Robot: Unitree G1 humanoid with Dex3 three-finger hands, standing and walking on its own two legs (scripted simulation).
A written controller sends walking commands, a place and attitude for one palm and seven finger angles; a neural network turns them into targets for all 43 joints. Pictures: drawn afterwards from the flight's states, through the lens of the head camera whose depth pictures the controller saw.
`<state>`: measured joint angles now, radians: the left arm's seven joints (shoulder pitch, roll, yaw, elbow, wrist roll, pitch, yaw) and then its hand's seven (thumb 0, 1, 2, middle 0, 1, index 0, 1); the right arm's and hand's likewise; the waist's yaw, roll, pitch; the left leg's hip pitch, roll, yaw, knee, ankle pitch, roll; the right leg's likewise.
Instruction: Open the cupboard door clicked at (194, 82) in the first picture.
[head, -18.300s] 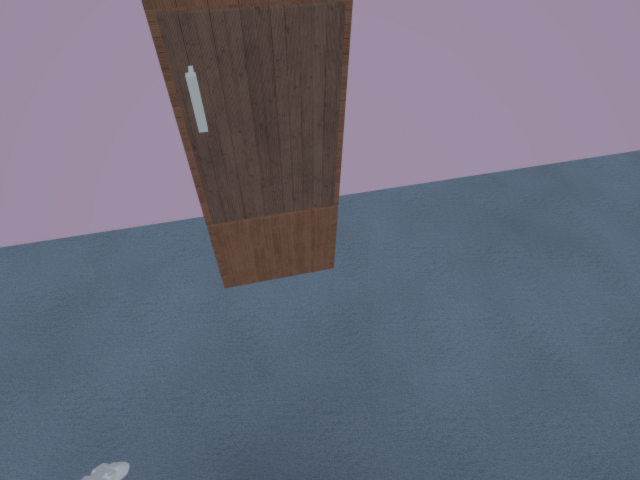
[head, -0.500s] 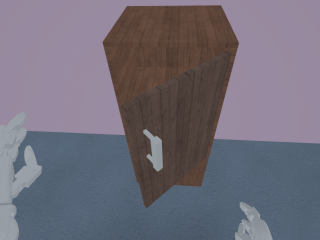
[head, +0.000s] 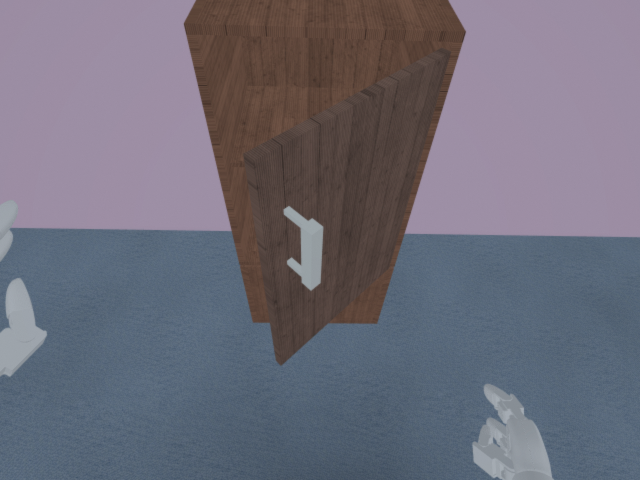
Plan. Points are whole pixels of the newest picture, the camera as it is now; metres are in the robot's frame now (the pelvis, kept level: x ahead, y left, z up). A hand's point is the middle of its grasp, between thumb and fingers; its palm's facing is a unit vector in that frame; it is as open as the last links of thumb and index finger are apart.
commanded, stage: step back with the hand held close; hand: left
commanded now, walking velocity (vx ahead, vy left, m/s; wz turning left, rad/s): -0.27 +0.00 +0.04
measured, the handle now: (301, 249) +0.41 +0.06 +0.03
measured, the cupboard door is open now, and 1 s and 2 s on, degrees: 45 45 45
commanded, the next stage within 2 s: stop stepping back and stand still in 0.58 s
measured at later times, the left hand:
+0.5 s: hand out of the picture +0.08 +0.27 +0.17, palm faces +0.54 -0.64 -0.55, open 7.4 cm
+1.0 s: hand out of the picture -0.09 +0.26 +0.19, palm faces +0.68 -0.58 -0.44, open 7.4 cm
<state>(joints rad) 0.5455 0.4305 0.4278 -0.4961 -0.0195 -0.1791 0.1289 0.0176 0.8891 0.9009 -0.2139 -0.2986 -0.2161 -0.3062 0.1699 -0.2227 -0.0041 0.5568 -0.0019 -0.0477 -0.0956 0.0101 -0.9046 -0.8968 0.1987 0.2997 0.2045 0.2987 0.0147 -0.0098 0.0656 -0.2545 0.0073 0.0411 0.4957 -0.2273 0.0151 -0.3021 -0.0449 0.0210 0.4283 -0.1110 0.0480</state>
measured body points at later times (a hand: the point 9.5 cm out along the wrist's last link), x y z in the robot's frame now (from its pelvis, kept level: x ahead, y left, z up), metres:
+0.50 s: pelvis -0.09 -0.02 -0.03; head -0.06 -0.01 +0.42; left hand +0.05 +0.30 +0.20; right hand +0.11 -0.24 -0.11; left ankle +0.02 +0.11 -0.73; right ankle +0.07 -0.14 -0.74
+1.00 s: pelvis -0.21 -0.05 -0.01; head -0.22 -0.05 +0.44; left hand -0.13 +0.29 +0.22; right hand -0.02 -0.24 -0.11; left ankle -0.21 +0.10 -0.67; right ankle -0.19 -0.15 -0.74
